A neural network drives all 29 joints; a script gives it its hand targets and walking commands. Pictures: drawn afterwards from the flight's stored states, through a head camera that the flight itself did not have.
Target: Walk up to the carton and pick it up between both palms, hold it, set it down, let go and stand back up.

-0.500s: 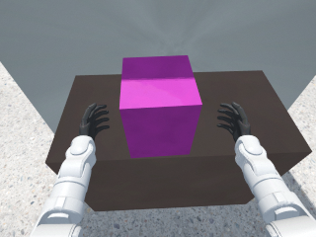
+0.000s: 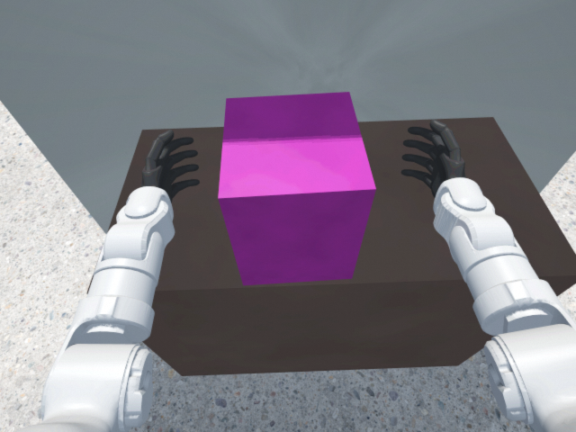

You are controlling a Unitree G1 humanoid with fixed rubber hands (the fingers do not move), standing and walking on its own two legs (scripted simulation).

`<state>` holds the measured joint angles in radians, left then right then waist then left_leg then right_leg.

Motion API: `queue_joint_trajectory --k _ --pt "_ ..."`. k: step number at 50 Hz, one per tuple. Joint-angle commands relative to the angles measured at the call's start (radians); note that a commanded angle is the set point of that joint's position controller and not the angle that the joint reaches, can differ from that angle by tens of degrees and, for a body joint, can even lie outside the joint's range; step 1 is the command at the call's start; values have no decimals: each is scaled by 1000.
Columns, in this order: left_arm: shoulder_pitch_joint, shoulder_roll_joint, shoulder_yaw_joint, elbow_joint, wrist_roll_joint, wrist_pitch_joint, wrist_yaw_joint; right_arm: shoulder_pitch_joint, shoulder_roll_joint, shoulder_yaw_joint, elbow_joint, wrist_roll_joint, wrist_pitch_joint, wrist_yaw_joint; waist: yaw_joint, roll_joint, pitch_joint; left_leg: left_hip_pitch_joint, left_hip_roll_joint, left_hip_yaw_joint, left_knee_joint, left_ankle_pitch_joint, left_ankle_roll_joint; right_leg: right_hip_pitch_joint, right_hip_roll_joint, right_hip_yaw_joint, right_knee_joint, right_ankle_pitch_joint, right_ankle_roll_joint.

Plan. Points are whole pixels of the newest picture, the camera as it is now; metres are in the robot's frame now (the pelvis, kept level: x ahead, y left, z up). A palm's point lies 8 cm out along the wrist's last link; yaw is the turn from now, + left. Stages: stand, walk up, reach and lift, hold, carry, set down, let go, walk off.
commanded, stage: reach and lift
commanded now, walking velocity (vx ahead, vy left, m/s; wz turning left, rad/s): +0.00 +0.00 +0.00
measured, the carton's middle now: (293, 194) +0.50 +0.06 +0.00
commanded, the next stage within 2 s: none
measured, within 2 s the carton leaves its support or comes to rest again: neither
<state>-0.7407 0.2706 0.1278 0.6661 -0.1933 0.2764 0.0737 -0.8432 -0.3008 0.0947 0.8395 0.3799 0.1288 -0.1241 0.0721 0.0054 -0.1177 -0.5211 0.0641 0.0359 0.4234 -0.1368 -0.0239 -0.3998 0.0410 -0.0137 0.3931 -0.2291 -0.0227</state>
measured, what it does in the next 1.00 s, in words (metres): stands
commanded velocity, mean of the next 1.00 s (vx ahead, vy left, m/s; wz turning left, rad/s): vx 0.00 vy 0.00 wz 0.00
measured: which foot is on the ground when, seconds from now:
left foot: down 0.00-1.00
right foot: down 0.00-1.00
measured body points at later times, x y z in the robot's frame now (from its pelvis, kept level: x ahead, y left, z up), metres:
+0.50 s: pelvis +0.00 +0.00 +0.00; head +0.08 +0.00 +0.44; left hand +0.47 +0.25 +0.14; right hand +0.51 -0.15 +0.15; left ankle +0.03 +0.13 -0.74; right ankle -0.04 -0.10 -0.74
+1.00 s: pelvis -0.01 +0.00 -0.01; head +0.10 +0.02 +0.42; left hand +0.45 +0.25 +0.04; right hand +0.49 -0.13 +0.06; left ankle +0.03 +0.13 -0.74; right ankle -0.04 -0.10 -0.74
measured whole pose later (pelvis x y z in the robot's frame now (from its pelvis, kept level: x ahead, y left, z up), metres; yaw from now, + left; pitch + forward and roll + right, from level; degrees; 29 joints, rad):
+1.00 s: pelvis -0.01 +0.00 -0.01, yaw +0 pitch +25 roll -2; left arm -0.99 0.27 0.09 1.26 -0.21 -0.14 0.06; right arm -1.00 -0.22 -0.07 1.18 0.21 -0.07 -0.05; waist 0.07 -0.02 -0.23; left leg -0.79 0.06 0.01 0.47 -0.11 -0.02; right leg -0.68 0.04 -0.04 0.45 -0.21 -0.02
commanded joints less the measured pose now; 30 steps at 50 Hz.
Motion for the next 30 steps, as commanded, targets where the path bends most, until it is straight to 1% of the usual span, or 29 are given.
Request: queue_joint_trajectory --k 1,12,21,26,30 --pt "-606 226 40 -207 -3 -48 6 -612 -193 -63 -207 4 -45 -3 -1 10 -820 552 -47 -23 90 495 -22 85 4 -18 3 623 98" --pt "-769 267 20 -83 -29 -52 17 -764 -220 -62 -126 20 -18 8 4 0 -903 533 -47 -35 103 510 -26 70 -2 -29 26 705 104" --pt "-903 299 -9 33 -62 -77 26 -878 -241 -68 -44 21 -11 29 5 -1 -975 533 -43 -50 120 522 -26 17 -8 -45 45 735 106" --pt "-934 291 -25 139 -67 -104 20 -901 -232 -71 46 9 -13 42 7 -6 -962 530 -38 -54 121 519 -24 -11 -8 -54 48 718 107" --pt "-914 268 -27 240 -51 -154 5 -875 -206 -74 123 -11 -36 51 13 -16 -925 492 -36 -42 109 512 -23 7 -9 -53 48 695 107"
